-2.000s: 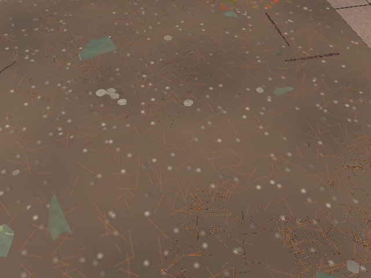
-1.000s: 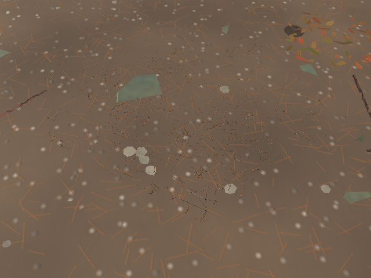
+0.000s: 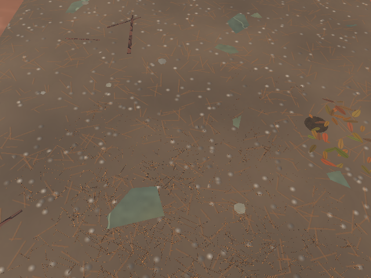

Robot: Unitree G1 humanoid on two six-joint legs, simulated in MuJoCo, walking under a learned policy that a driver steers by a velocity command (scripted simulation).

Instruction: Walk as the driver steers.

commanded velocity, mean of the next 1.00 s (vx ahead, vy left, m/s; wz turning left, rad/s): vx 0.50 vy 0.00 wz -0.06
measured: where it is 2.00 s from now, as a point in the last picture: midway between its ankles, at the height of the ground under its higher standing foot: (201, 157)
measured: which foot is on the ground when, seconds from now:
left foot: down 0.00-0.36, up 0.38-0.92, down 0.94-1.00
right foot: up 0.00-0.34, down 0.36-0.94, up 0.96-1.00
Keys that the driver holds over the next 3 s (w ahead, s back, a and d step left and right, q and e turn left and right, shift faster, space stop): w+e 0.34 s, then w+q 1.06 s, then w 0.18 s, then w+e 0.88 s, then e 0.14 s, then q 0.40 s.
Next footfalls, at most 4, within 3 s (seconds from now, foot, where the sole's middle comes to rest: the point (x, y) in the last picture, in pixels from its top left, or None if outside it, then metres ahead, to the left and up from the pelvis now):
0.36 right None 0.33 -0.19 -0.77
0.94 left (200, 235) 0.67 -0.03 -0.78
1.40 right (240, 173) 0.96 -0.21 -0.77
1.86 left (169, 146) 1.11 0.11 -0.77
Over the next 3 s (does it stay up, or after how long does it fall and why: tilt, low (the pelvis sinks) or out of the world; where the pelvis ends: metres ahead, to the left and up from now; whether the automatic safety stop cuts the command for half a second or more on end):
stays up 1.50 -0.05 -0.01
